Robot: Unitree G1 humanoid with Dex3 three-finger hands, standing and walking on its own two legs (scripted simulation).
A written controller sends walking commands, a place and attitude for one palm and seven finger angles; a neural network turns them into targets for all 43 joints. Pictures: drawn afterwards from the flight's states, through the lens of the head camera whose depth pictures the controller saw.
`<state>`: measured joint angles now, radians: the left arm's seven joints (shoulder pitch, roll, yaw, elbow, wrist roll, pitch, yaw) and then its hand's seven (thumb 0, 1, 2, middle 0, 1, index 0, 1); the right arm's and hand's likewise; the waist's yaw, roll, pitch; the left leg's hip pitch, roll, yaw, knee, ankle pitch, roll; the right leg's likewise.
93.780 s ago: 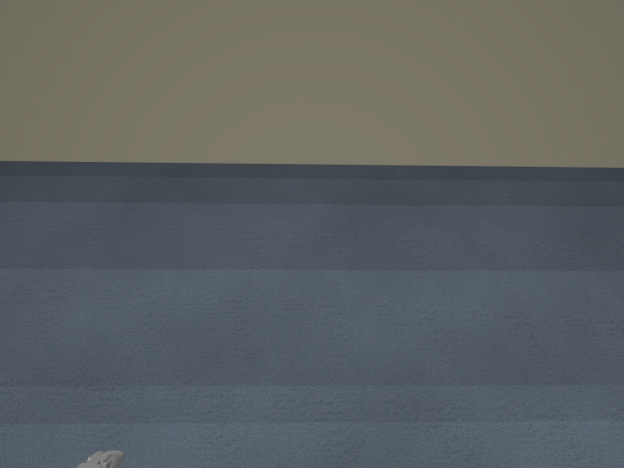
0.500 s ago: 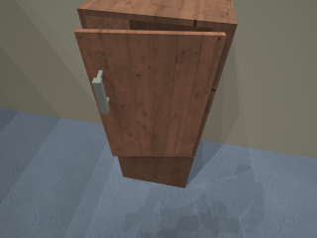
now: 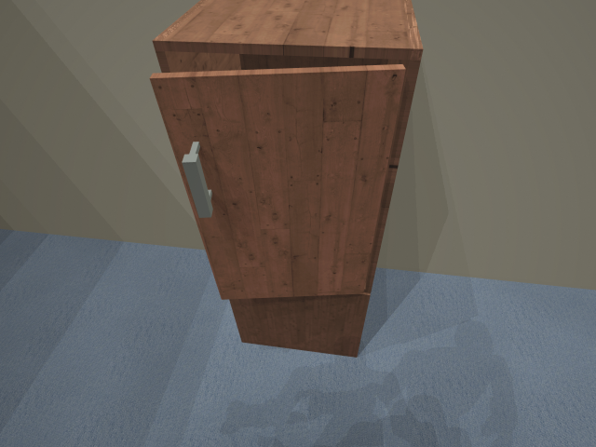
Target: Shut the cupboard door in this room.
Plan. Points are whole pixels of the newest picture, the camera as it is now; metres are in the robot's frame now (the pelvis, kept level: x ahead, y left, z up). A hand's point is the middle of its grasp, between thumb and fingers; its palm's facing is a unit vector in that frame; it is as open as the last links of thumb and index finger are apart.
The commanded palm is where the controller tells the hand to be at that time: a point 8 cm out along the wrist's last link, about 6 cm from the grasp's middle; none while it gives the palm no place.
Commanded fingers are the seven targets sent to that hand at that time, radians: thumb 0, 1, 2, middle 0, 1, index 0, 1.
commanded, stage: look again from close up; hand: left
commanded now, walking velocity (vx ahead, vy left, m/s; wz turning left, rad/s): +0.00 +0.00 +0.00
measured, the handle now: (200, 180) +0.52 +0.20 +0.09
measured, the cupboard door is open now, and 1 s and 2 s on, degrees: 10 10 10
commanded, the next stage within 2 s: shuffle to correct the standing spot in 0.56 s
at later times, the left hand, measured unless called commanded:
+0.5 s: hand out of the picture +0.09 +0.22 -0.15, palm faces -0.02 -0.95 -0.31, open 7.4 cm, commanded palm none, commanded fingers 0.00 0.90 0.90 -0.20 -0.30 -0.20 -0.30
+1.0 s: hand out of the picture +0.07 +0.16 -0.18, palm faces +0.00 -0.98 -0.19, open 7.4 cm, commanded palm none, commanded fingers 0.00 0.90 0.90 -0.20 -0.30 -0.20 -0.30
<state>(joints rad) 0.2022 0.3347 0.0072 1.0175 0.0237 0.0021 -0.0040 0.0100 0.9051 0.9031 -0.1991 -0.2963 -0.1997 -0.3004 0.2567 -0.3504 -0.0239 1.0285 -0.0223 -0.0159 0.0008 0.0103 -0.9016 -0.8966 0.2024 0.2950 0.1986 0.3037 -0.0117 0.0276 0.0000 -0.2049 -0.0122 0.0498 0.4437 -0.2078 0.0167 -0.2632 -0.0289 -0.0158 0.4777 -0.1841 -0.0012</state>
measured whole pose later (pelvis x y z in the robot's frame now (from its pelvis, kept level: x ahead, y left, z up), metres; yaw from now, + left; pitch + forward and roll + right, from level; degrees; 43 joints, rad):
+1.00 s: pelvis +0.08 -0.02 +0.00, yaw +0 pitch -1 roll +0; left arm 0.29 0.18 -0.01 1.13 0.02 0.00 0.01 0.01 0.91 0.90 -0.20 -0.30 -0.20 -0.30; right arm 0.25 -0.18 0.02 1.16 -0.02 -0.01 -0.02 0.01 -0.90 -0.90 0.20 0.29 0.20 0.30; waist 0.01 -0.01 0.01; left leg -0.10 0.03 0.04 0.45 -0.33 -0.02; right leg -0.16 0.01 -0.03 0.49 -0.31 -0.02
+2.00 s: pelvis +0.04 +0.01 +0.00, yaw +0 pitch +0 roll +1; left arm 0.29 0.17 -0.02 1.09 0.02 -0.01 0.02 0.01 0.91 0.90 -0.20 -0.30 -0.20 -0.30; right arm 0.27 -0.19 0.02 1.09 -0.01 -0.02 -0.01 0.01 -0.90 -0.90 0.20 0.29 0.20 0.30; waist 0.01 0.00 0.05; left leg -0.19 -0.02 0.06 0.44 -0.24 0.03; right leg -0.23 -0.03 -0.01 0.48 -0.24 0.01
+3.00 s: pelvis +0.01 -0.03 -0.09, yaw +2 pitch +11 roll +0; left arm 0.46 0.19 0.15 0.07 -0.27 -0.45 -0.26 0.02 0.90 0.90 -0.43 -0.55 -0.43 -0.55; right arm 0.17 -0.27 -0.05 0.49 0.02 -0.27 -0.04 0.01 -0.90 -0.90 0.20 0.29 0.20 0.30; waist 0.05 -0.02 -0.12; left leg -0.83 0.02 0.00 1.14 -0.51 -0.02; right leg -0.83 -0.02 -0.09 1.15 -0.51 -0.05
